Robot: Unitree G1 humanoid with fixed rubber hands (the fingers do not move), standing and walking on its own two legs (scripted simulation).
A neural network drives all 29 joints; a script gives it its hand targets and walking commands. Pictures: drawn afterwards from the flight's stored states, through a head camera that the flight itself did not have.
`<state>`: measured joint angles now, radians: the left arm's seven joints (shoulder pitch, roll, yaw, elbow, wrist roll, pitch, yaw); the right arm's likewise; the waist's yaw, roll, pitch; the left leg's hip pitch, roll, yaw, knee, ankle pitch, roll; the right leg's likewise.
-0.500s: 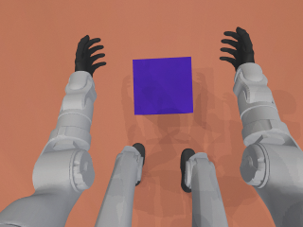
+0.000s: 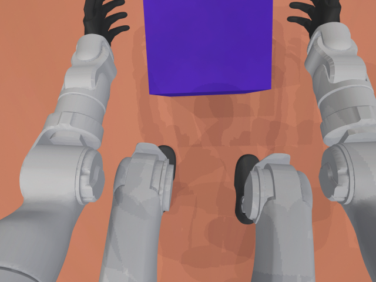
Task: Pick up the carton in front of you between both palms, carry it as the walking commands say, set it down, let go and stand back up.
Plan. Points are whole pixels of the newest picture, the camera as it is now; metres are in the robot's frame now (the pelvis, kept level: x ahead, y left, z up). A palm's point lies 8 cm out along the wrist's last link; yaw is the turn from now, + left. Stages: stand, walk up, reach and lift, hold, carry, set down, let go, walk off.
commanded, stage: reach and lift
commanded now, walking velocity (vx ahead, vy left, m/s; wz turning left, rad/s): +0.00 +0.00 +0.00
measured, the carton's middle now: (206, 47) +0.52 +0.02 -0.28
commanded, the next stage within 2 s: none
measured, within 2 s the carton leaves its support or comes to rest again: leaves its support in 0.98 s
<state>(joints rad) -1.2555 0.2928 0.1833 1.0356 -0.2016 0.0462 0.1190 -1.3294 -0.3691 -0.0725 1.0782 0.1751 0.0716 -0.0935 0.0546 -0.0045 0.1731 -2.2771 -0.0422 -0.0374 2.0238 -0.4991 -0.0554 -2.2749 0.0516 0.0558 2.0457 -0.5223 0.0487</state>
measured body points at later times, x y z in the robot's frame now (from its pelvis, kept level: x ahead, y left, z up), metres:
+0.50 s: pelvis +0.01 +0.00 -0.03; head +0.37 +0.00 +0.23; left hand +0.52 +0.20 -0.22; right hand +0.55 -0.15 -0.22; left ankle +0.12 +0.13 -0.37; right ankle +0.12 -0.13 -0.37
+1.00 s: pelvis +0.00 +0.00 -0.04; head +0.36 +0.00 +0.24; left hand +0.53 +0.17 -0.20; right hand +0.55 -0.13 -0.21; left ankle +0.12 +0.13 -0.37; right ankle +0.12 -0.13 -0.37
